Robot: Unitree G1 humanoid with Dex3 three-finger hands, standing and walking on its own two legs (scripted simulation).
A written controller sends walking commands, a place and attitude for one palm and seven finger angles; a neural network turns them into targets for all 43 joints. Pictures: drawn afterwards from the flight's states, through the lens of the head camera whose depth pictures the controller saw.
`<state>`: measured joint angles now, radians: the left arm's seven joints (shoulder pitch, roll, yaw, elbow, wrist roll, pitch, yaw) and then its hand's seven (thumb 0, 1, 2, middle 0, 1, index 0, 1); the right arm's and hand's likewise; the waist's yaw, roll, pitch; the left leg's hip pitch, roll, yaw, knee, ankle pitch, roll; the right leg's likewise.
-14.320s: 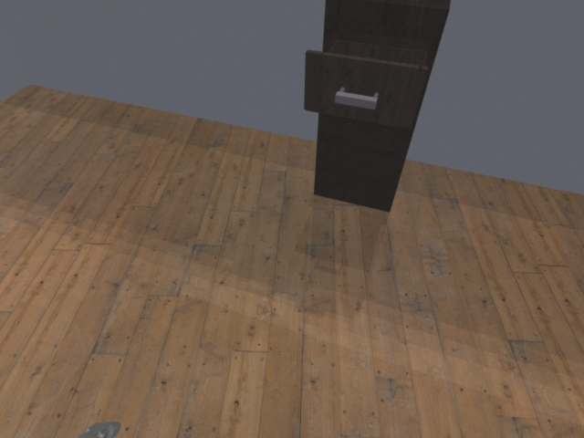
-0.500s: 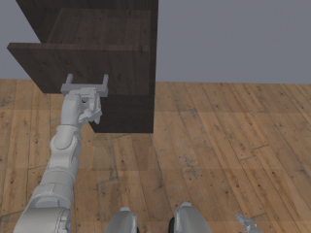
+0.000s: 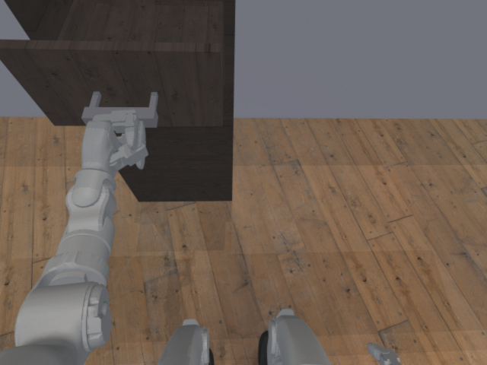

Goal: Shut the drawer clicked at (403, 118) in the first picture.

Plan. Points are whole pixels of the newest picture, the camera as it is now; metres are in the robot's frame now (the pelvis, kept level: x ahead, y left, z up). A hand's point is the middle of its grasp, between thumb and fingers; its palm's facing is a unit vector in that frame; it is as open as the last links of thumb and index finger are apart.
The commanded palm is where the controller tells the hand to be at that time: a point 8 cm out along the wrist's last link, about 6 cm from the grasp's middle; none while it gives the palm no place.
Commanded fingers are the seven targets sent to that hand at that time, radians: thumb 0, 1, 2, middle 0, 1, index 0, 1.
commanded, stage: push the drawer shut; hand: left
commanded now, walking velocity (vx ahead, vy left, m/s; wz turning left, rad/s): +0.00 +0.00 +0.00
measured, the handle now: (123, 107) +0.53 +0.20 +0.05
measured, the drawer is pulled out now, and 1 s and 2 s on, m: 0.12 0.00 0.00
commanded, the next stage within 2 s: pull the fist back off the drawer in 1.26 s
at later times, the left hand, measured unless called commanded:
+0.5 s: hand (147, 110) +0.53 +0.15 +0.05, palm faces -0.03 -1.00 -0.05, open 2.9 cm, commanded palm +0.52 +0.20 +0.05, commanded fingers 0.00 0.90 0.90 -1.40 -1.60 -1.40 -1.60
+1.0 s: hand (146, 88) +0.58 +0.16 +0.05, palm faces -0.04 -1.00 -0.03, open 2.8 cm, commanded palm +0.59 +0.19 +0.05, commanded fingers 0.00 0.90 0.90 -1.40 -1.60 -1.40 -1.60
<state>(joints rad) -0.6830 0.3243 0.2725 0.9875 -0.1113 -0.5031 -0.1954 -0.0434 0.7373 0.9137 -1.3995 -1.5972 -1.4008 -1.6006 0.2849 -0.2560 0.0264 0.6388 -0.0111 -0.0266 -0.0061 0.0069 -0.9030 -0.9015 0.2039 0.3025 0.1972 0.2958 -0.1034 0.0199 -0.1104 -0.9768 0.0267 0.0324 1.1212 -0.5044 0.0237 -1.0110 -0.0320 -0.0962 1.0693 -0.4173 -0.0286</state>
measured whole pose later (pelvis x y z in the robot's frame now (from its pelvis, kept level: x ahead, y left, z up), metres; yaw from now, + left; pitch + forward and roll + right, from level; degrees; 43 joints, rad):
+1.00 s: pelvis +0.01 +0.02 -0.02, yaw -2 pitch +29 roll -5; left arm -1.15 0.59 0.42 1.31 0.03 -0.41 -0.19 -0.06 0.64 0.89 -1.40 -1.60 -1.40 -1.60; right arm 0.41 -0.26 0.08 0.62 -0.07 0.06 0.03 0.00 -0.90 -0.90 0.20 0.30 0.20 0.30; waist -0.25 0.05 -0.10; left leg -1.19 0.05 0.01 1.21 -0.54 0.04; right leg -1.19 -0.01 -0.11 1.09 -0.41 -0.01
